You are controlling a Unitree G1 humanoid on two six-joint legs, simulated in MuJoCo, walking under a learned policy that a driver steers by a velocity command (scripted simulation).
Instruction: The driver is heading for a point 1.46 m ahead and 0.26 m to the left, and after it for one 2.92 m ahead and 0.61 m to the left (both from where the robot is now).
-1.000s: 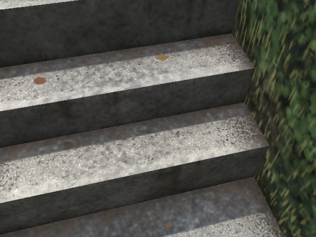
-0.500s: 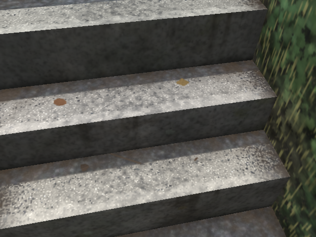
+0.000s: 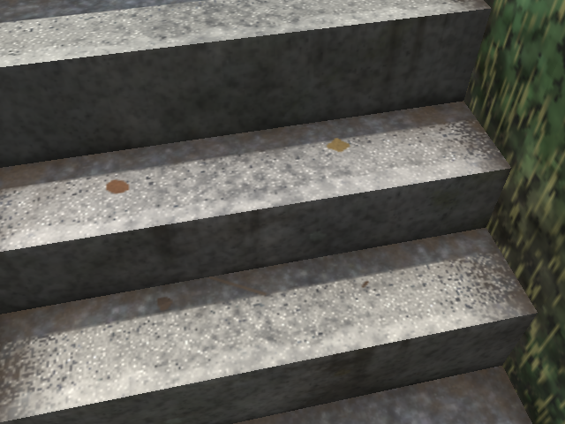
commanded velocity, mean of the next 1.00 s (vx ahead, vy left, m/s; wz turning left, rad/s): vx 0.21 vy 0.00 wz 0.00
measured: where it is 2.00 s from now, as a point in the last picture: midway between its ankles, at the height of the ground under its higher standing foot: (325, 275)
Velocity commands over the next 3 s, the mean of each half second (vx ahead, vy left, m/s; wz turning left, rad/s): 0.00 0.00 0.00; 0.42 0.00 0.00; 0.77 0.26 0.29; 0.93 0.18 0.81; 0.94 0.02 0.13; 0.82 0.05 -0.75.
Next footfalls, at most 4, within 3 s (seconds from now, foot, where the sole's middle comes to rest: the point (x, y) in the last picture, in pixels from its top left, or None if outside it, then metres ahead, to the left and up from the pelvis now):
1.06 right None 0.34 -0.19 -0.62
1.60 left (300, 306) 0.59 0.01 -0.40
2.20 right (351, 161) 0.81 -0.08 -0.22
2.50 left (96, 28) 0.92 0.38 -0.02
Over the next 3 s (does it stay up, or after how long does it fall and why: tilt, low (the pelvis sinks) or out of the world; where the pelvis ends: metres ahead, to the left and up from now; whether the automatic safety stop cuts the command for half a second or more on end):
stays up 1.05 0.29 0.76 its command is cut before an obstacle after 1.2 s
